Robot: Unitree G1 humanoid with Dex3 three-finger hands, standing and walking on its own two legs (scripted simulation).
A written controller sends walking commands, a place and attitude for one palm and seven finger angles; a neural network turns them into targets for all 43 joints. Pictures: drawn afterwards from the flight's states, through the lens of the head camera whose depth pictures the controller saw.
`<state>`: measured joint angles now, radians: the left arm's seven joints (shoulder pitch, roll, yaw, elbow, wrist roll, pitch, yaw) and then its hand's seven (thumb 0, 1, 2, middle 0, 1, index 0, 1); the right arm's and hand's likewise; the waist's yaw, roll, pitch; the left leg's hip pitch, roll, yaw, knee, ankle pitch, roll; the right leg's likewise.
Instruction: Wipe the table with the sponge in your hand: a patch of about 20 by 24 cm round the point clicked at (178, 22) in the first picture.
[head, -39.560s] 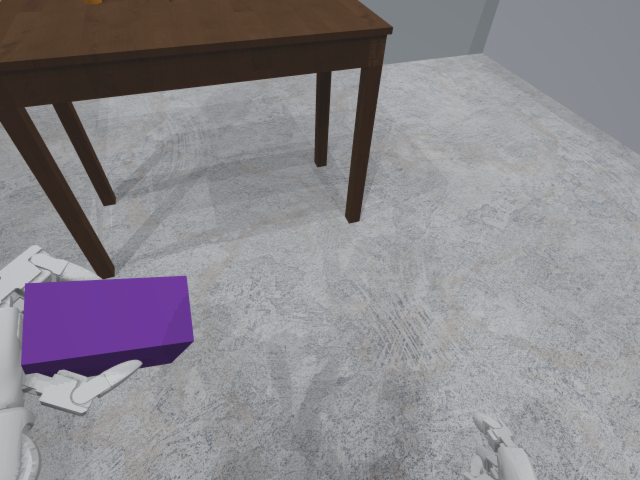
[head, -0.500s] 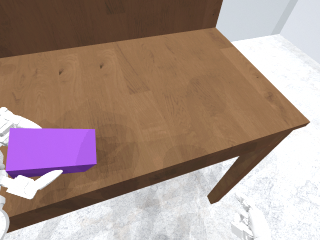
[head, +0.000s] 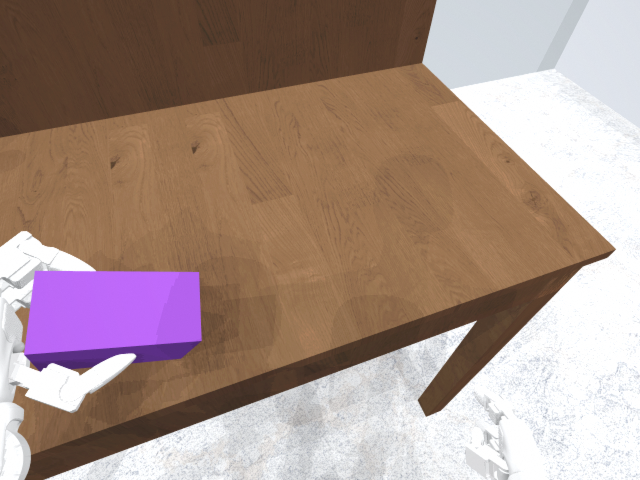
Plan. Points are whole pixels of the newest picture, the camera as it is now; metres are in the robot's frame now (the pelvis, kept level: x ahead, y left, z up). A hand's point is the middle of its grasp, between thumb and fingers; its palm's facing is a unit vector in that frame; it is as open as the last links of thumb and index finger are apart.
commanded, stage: come to a stop and stand still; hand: left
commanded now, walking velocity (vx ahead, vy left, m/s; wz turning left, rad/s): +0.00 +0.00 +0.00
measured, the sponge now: (144, 320) +0.24 +0.19 +0.13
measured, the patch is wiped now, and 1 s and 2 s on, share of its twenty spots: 0.00 0.00 0.00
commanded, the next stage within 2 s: look again from close up in 0.70 s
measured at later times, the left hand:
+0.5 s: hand out of the picture +0.21 +0.30 +0.16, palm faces +0.37 -0.86 -0.34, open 10.3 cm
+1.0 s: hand out of the picture +0.22 +0.32 +0.17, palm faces +0.41 -0.82 -0.39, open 10.4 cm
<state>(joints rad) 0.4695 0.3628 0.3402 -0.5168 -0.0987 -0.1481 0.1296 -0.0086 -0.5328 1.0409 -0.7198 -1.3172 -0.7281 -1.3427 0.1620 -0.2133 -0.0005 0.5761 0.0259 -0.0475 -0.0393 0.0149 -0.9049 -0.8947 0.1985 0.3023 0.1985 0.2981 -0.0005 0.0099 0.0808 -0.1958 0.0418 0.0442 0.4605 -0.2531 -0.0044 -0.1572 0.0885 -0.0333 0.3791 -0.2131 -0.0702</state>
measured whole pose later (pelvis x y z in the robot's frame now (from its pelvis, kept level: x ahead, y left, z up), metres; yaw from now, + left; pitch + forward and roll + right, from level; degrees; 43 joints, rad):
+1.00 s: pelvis -0.02 +0.06 +0.00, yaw -2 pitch +0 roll -1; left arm 0.32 0.38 0.42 -0.37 -0.05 -0.22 0.09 -0.01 -0.53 1.04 -0.72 -1.32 -0.72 -1.35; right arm 0.19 -0.21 0.02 0.55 0.02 -0.14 0.02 0.01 -0.90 -0.89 0.20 0.30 0.20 0.30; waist 0.02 0.01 0.05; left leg -0.24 -0.03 0.10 0.48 -0.25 0.08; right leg -0.24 0.02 0.02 0.46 -0.22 0.01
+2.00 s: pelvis -0.01 +0.06 +0.00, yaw +0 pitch -1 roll -1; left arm 0.41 0.36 0.36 -0.46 -0.04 -0.21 0.11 -0.01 -0.54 1.04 -0.72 -1.32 -0.72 -1.36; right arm 0.19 -0.20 0.03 0.56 0.00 -0.13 -0.03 0.01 -0.90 -0.89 0.20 0.30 0.20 0.30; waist 0.02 -0.03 0.06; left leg -0.20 -0.03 0.08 0.45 -0.24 0.08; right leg -0.17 0.02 0.00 0.39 -0.20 0.01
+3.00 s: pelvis -0.02 +0.02 +0.00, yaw +0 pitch -1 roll -1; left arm 0.42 0.37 0.39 -0.52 -0.07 -0.16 0.11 -0.01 -0.54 1.04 -0.72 -1.33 -0.72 -1.36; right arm 0.18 -0.18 0.01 0.54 0.01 -0.09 -0.01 0.01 -0.90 -0.89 0.20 0.30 0.20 0.30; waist 0.04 -0.02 0.10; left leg -0.23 0.02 0.05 0.48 -0.24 0.02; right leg -0.20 0.06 -0.03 0.43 -0.21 -0.05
